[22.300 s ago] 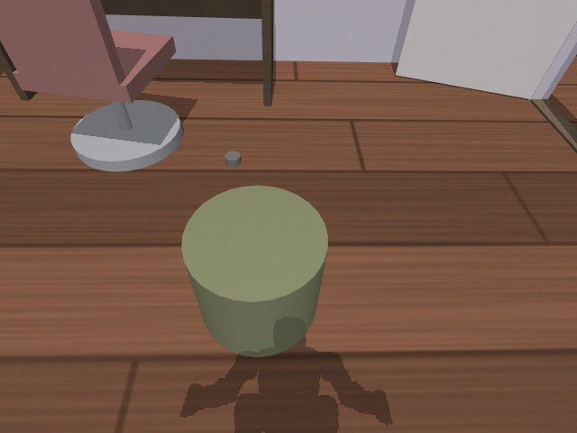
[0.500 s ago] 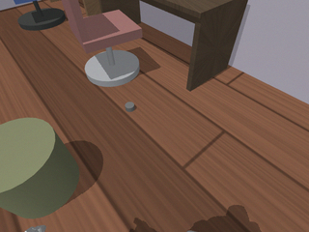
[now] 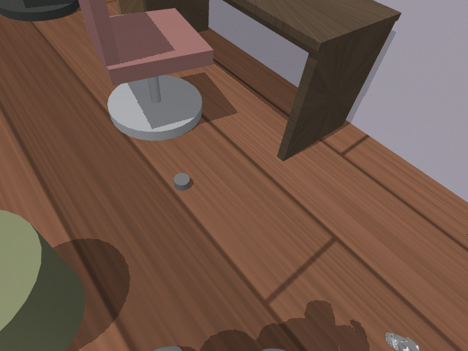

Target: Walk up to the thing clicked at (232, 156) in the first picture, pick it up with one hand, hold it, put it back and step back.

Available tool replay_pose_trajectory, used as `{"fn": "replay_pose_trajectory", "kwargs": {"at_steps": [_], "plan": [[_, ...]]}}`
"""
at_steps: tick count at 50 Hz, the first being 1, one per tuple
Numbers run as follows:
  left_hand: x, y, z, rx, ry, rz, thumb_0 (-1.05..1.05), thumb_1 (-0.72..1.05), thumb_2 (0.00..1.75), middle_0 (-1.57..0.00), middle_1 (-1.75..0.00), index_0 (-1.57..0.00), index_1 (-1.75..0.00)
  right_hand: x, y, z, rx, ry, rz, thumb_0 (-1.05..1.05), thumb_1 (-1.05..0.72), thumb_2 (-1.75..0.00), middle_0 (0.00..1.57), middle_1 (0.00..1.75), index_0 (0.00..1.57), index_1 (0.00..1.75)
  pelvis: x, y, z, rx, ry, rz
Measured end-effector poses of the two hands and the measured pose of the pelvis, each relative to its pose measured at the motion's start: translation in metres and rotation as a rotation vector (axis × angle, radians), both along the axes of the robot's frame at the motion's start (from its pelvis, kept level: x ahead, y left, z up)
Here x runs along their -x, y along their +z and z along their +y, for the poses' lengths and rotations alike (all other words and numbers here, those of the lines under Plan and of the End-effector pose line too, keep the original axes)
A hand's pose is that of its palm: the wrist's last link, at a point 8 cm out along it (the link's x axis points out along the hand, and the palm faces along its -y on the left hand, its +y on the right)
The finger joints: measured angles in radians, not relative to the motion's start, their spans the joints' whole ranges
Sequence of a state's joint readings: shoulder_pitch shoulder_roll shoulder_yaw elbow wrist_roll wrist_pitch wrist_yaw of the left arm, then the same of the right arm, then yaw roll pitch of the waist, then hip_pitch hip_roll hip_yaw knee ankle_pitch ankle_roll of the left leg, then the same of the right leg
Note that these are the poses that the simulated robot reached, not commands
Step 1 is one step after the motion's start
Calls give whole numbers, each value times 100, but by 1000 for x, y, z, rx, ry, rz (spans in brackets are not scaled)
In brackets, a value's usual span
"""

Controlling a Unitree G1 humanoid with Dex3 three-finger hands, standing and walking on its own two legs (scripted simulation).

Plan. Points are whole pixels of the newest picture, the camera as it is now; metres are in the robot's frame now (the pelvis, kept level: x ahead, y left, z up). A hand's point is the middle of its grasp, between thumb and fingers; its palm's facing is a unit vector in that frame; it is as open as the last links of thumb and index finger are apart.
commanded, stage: walk up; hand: left
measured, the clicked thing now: (181, 181) +0.97 +0.23 -0.74
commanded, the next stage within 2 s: none
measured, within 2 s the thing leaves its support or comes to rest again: neither
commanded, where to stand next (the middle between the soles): +0.59 -0.02 m, yaw +1 degrees
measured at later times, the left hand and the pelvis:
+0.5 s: hand (124, 269) +0.27 +0.22 -0.10, palm faces -0.01 -0.91 -0.42, open 7.4 cm; pelvis +0.21 -0.06 +0.01, yaw +1 degrees
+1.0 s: hand (134, 215) +0.42 +0.24 -0.14, palm faces -0.04 -0.94 -0.34, open 7.4 cm; pelvis +0.38 -0.04 +0.01, yaw +1 degrees
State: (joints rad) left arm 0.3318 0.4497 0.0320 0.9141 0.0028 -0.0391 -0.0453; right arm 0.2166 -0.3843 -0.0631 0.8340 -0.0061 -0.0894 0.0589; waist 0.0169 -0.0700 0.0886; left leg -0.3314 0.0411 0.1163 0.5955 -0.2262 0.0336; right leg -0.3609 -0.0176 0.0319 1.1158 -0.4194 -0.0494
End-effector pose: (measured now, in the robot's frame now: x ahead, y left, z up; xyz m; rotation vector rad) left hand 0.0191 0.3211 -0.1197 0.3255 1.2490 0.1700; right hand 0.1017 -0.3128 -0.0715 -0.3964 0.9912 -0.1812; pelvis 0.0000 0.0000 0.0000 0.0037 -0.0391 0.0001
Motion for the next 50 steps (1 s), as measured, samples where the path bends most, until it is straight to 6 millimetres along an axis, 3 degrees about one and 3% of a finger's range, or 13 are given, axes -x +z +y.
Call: {"fn": "replay_pose_trajectory", "kwargs": {"at_steps": [8,13,17,23,28,35,39,43,50], "plan": [[-106,23,-11,2,-67,-75,1,91,90,-20,-30,-20,-30,-17,-2,-14,-17,-46,81,0,-90,-89,21,30,21,30,-65,11,-9,-15,-13,-6],[-174,35,-26,-34,-90,-120,1,91,90,-20,-30,-20,-30,-36,-24,-38,-45,-85,141,0,-90,-89,21,30,21,30,-113,4,-28,-31,-11,-2],[-220,39,-41,-86,-83,-189,1,91,90,-21,-30,-20,-30,-69,-48,-59,-56,-88,186,1,-90,-89,21,30,20,30,-150,-8,-49,-12,3,-5],[-243,56,-61,-89,-38,-190,0,91,90,-21,-30,-21,-30,-140,-44,-62,-89,-41,173,1,-90,-89,21,30,20,30,-192,7,-60,-15,8,-5],[-251,55,-64,-78,-9,-137,0,90,89,-21,-30,-21,-30,-196,-32,-61,-91,4,148,1,-90,-89,21,30,20,30,-227,14,-62,-5,15,5],[-265,31,-50,-44,43,-60,1,90,90,-21,-30,-21,-30,-281,-21,-47,-51,57,122,1,-90,-89,21,30,20,30,-282,6,-51,22,32,7],[-286,7,-36,-29,59,-13,1,90,90,-21,-30,-21,-30,-330,-18,-34,-12,80,55,0,-90,-89,21,30,20,30,-316,-7,-37,7,35,3],[-322,2,-35,-15,40,0,1,91,90,-21,-30,-21,-30,-355,-7,-26,-14,50,-2,0,-90,-89,21,30,20,30,-340,-3,-33,5,31,-9],[-391,17,-40,-9,-10,-49,1,91,90,-21,-30,-20,-30,-367,-4,-34,-22,15,34,0,-90,-89,21,30,20,30,-382,7,-37,-17,15,-14]]}}
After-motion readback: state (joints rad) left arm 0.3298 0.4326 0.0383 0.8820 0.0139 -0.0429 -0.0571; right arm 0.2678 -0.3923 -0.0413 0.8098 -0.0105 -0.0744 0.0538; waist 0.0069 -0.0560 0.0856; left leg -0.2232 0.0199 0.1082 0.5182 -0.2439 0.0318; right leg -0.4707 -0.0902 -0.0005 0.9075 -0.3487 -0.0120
